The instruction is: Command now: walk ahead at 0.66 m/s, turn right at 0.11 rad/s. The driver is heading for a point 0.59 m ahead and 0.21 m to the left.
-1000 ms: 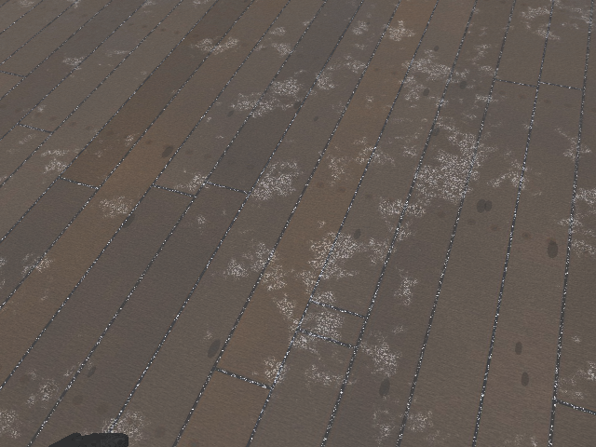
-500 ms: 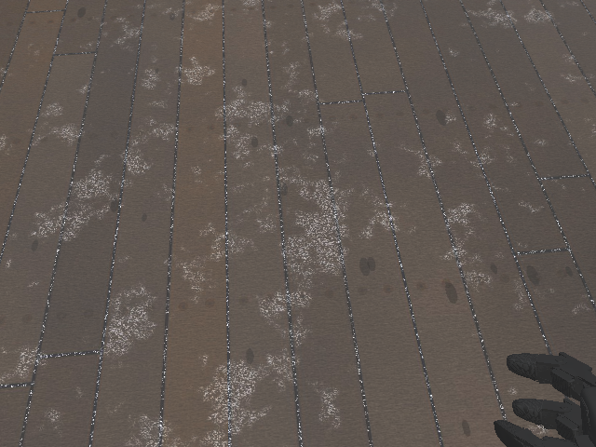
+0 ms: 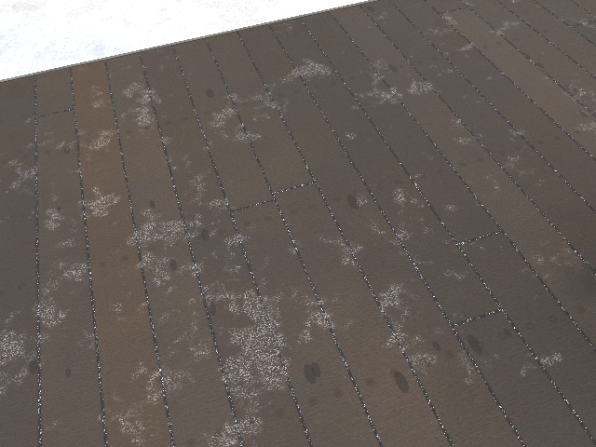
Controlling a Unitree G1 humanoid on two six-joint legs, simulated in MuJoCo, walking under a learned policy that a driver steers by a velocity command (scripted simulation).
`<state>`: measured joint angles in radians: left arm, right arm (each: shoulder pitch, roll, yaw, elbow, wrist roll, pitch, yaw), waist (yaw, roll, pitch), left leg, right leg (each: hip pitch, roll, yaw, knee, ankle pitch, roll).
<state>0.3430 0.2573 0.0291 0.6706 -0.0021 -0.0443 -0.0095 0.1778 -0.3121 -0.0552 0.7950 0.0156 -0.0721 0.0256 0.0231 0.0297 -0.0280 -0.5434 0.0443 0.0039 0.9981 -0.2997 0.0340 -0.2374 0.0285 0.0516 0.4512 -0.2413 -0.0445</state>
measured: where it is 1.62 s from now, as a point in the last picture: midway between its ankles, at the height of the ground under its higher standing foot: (276, 360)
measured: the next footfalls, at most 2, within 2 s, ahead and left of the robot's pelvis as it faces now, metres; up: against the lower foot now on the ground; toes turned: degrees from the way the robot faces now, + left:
left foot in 0.32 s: +0.31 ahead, +0.21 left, +0.00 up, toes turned +3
right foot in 0.78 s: +0.79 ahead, +0.03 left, +0.00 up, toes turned +1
